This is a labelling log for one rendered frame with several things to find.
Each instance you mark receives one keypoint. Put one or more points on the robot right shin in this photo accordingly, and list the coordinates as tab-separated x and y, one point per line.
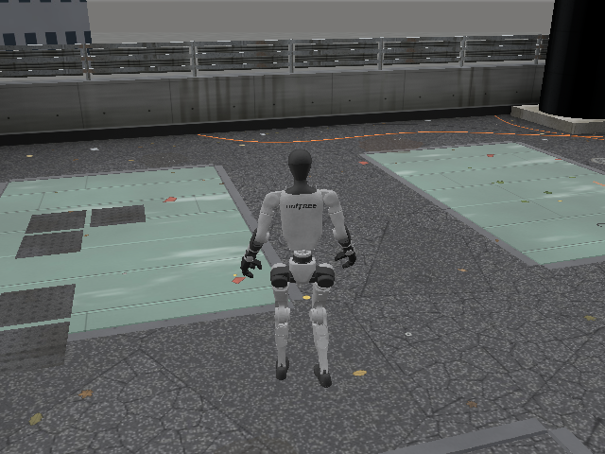
321	340

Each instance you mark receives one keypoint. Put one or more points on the right robot forearm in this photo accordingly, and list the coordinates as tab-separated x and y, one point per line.
346	243

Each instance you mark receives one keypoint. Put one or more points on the left robot forearm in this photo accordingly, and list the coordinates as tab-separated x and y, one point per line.
253	248

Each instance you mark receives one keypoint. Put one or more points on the robot left upper arm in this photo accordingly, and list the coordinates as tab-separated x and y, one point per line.
271	200

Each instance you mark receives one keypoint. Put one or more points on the right robot hand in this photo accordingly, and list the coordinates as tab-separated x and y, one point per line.
349	263

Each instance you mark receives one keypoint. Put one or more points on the robot left foot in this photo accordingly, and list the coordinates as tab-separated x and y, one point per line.
281	371

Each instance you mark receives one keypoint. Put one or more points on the robot right upper arm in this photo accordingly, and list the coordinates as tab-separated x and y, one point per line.
330	198

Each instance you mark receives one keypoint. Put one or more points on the left robot hand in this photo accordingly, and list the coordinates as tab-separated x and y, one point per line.
245	265

